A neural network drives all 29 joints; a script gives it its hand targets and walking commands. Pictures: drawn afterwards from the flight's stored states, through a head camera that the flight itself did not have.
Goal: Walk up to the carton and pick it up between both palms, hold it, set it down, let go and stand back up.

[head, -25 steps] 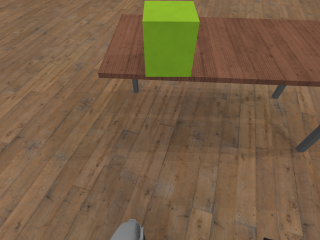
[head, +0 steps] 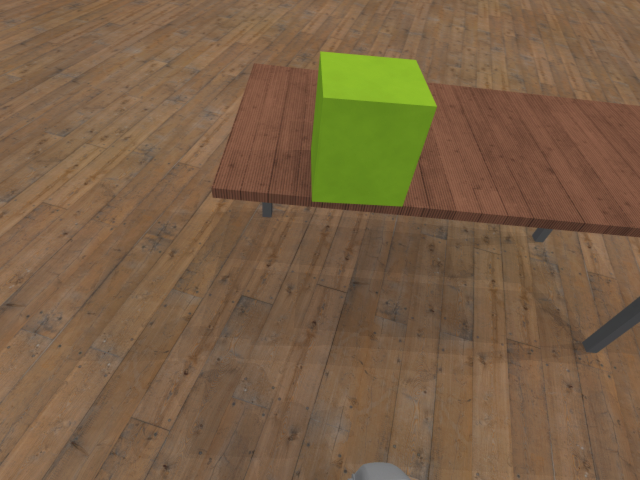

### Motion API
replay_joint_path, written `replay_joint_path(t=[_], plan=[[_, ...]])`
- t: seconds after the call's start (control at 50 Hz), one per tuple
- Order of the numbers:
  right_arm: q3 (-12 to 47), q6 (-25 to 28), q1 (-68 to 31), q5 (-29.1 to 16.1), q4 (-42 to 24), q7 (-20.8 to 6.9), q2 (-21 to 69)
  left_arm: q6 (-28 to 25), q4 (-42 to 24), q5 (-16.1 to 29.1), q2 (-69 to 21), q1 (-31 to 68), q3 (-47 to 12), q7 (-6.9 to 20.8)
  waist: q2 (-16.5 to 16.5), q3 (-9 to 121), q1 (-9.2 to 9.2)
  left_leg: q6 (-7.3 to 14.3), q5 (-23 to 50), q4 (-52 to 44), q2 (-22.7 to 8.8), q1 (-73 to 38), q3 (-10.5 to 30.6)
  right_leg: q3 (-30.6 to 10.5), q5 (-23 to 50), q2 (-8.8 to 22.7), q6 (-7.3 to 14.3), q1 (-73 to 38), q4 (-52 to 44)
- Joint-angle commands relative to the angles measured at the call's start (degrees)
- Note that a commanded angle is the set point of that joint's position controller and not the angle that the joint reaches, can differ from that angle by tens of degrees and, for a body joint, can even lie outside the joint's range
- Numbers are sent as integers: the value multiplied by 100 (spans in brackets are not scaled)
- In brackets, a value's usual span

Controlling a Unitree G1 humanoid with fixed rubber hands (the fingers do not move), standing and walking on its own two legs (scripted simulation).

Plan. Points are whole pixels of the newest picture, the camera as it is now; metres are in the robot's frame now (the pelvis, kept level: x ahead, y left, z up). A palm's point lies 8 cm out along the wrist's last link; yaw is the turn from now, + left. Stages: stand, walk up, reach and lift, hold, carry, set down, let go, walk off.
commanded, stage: walk up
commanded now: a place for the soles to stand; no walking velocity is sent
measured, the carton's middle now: (363, 132) +0.80 -0.08 +0.01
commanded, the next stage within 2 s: none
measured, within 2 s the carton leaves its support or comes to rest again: neither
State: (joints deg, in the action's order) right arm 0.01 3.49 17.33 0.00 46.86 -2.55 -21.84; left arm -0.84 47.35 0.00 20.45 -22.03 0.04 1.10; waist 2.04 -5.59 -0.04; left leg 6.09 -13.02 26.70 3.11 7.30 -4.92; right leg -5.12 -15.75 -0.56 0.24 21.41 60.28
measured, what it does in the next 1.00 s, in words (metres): walks ahead: right foot, then left foot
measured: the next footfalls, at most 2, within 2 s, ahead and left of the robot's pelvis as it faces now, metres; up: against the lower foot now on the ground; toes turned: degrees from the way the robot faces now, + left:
right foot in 0.32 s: +0.17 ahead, -0.18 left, +0.00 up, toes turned +0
left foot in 0.78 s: +0.28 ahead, +0.07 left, +0.00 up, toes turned +1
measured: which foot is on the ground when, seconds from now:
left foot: down 0.00-0.34, up 0.36-0.76, down 0.78-1.00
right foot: up 0.00-0.30, down 0.32-0.78, up 0.80-1.00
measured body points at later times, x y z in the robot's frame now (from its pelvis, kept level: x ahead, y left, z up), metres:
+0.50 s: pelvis +0.09 -0.06 -0.01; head +0.10 -0.09 +0.44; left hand +0.16 +0.24 -0.11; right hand +0.16 -0.36 -0.14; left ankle +0.10 +0.04 -0.69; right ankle +0.13 -0.18 -0.74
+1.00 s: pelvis +0.16 +0.03 -0.01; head +0.18 +0.07 +0.43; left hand +0.23 +0.31 -0.16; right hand +0.20 -0.29 -0.10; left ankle +0.24 +0.07 -0.74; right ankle +0.13 -0.12 -0.69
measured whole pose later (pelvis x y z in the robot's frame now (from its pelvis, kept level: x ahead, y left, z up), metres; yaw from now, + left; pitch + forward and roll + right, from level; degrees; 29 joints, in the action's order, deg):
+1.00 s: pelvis +0.16 +0.03 -0.01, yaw -5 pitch -5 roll -3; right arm 0.0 1.3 15.2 0.0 48.6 -0.8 -22.1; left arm 0.5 48.0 0.0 20.4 -18.2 0.0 -1.3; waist 2.7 -7.1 -0.1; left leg 2.0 -13.1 34.8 -0.2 17.9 -7.5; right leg -5.2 -23.4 -3.0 -0.1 18.1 53.5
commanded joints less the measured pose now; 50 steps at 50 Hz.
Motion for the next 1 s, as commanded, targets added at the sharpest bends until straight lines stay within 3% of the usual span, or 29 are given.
replay_joint_path(t=[0.0, 0.02, 0.1, 0.14, 0.18, 0.22, 0.26, 0.28, 0.3, 0.34, 0.38, 0.4, 0.42, 0.48, 0.5, 0.58, 0.6, 0.62, 0.66, 0.68, 0.7, 0.72, 0.74, 0.76, 0.78, 0.82, 0.86, 0.9, 0.98], plan=[[-851, 154, 529, -26, -380, 119, -1469, -145, -4, -19, 1566, -105, 635, -9, -136, -458, 258, -496, -1601, -1952, -1888, -332, 2045, -441, 326, 139, 4, 1299, -523], [-834, 129, 354, 31, -369, 111, -1493, -145, -66, 38, 1474, -145, 618, -37, -453, -344, 267, -444, -1391, -1889, -1680, -496, 1727, -329, 275, 208, -58, 1398, -717], [-868, 77, 534, 57, -341, 127, -1504, -228, -311, -66, 1474, 324, 586, -52, -219, 129, 471, 371, -925, -1372, -1930, -1457, 1817, -170, -292, 379, -56, 1511, -1541], [-849, 79, 640, 48, -418, 132, -1509, -318, -452, -62, 1287, 559, 510, -72, -68, 37, 447, 594, 131, -1143, -2374, -1496, 2108, -54, -548, 559, 48, 1518, -1986], [-838, 70, 500, 57, -410, 121, -1546, -402, -462, -55, 1217, 414, 456, -85, -523, 157, 385, 494, 1468, -597, -2000, -1263, 1413, 193, -463, 536, 100, 986, -2426], [-781, 16, 30, 79, -623, 87, -1467, -487, -348, -58, 1199, -116, 494, -126, -606, 346, 29, 409, 2193, 50, -1653, -532, 718, 621, 88, 336, 227, -98, -2915], [-715, -49, -162, 18, -711, 55, -1266, -509, -31, -111, 1485, -1079, 632, -229, 381, 794, -466, 91, 1977, 1705, -1165, 330, 261, 638, 594, 42, 334, -1852, -3615], [-586, -34, -213, -5, -830, 12, -1005, -530, 49, -143, 1891, -1339, 795, -293, 731, 900, -614, -124, 849, 2794, -591, 1218, 35, -786, 445, 865, 673, -2238, -3840], [-521, -87, 64, 11, -833, 0, -915, -496, -24, -115, 2061, -981, 779, -308, 1391, 591, -293, -345, -1573, 3085, -70, 2675, 225, -2717, -742, 1811, 1081, -2435, -4217], [-714, -208, 2, 114, -631, -20, -1532, -478, -184, -78, 2315, -563, 861, -339, 666, 146, -230, -364, -1906, 3720, -423, 2967, 824, -3920, -2646, 2297, 1772, -1578, -4784], [-736, -187, 195, 133, -471, -34, -1461, -516, -222, -62, 1957, -342, 788, -313, 112, 7, -37, -358, -1575, 3567, -669, 2967, 896, -2906, -1773, 1950, 1552, -1592, -4499], [-721, -177, 138, 118, -511, -39, -1362, -533, -263, -37, 1869, -376, 739, -291, 343, -167, -56, -399, -1340, 3410, -698, 2949, 863, -2461, -1063, 1528, 1383, -1462, -4457], [-727, -200, 141, 74, -503, -67, -1316, -560, -270, -45, 1976, -429, 775, -269, 498, 42, -81, -326, -1314, 3345, -772, 2866, 804, -2189, -821, 1650, 1291, -1410, -4285], [-736, -310, 1, 174, -632, -119, -1352, -542, -327, -32, 1998, -549, 817, -294, 434, -3, -181, -461, -1003, 3045, -837, 2941, 799, -2078, -1153, 1509, 1380, -1247, -4264], [-744, -284, -215, 137, -720, -94, -1316, -536, -340, -34, 2119, -395, 832, -329, 212, -265, -132, -508, -864, 3091, -822, 3027, 812, -2136, -707, 1657, 1410, -1027, -4289], [-670, -245, -91, 100, -602, 64, -1264, -501, -438, -21, 1859, -93, 707, -316, 799, 12, -148, -541, -779, 2511, -892, 2616, 603, -1477, 1473, 1535, 1492, -1012, -3684], [-678, -234, -258, 104, -628, 72, -1144, -478, -419, -8, 1826, -191, 711, -349, 567, 68, -143, -562, -663, 2142, -917, 2432, 629, -1546, 1935, 1517, 1470, -934, -3418], [-657, -193, -154, 74, -605, 144, -1127, -471, -400, 15, 1735, -245, 649, -347, 717, 109, -155, -471, -562, 2089, -811, 2327, 427, -1206, 2964, 1460, 1381, -1004, -3209], [-628, -172, -99, 4, -480, 162, -1072, -445, -484, -48, 1717, 67, 600, -358, 972, 156, -60, -397, -392, 1659, -866, 1679, 416, -1030, 3407, 1422, 1225, -670, -2805], [-682, -146, 198, -14, -336, 179, -1124, -409, -517, -40, 1831, 438, 598, -372, 1013, 533, 116, -368, 199, 877, -838, 611, 366, -622, 2998, 1213, 1024, -245, -2498], [-744, -87, 741, 34, -209, 234, -1302, -355, -613, -43, 1627, 640, 576, -375, 540, 835, 445, -308, 725, -126, -822, 139, 695, -523, 2201, 921, 728, -314, -1606], [-870, 0, 892, 145, -143, 266, -1709, -367, -547, 44, 1037, 202, 446, -372, -756, 1041, 474, -343, 1097, -746, -1664, -547, 1797, -83, 969, 291, 260, 107, -615], [-846, 48, 526, 103, -60, 319, -1750, -312, -380, 125, 880, -20, 397, -367, -1376, 902, 181, -354, 2004, -699, -2204, -788, 2750, 210, -1350, -442, 20, 982, -47], [-784, 16, 291, 65, -138, 315, -1741, -167, -194, 129, 1155, -310, 407, -435, -655, 883, -18, -455, 825, -731, -2261, -332, 2731, -138, -1606, -311, 77, 755, -110], [-787, -5, -10, -1, -188, 323, -1729, -43, -68, 84, 1256, -333, 427, -412, -465, 717, 39, -528, -831, -1225, -2489, 187, 2867, -152, -1574, -242, 110, 767, -138], [-789, -96, -189, 66, -178, 307, -1519, 36, 219, 40, 1637, -414, 566, -346, -809, 259, 90, -777, -2398, -1618, -2235, 681, 2497, -153, -1097, -17, 75, 656, 144], [-716, -64, -252, 35, -34, 320, -1345, 113, 345, 63, 1533, -423, 584, -278, -770, -26, -25, -1408, -2158, -1906, -1669, 826, 1979, -380, -615, -142, 57, 475, 111], [-673, -62, -296, 35, 50, 355, -1306, 153, 524, 83, 1461, -591, 598, -255, -822, -68, -88, -1664, -1559, -1793, -1551, 794, 1661, -513, -297, -217, -40, 289, -15], [-656, -14, -454, 19, 67, 382, -1164, 166, 607, -49, 1394, -477, 582, -254, -712, 148, -26, -1189, -1179, -1509, -1931, -3, 1812, -420, -395, 0, -131, 515, -535]])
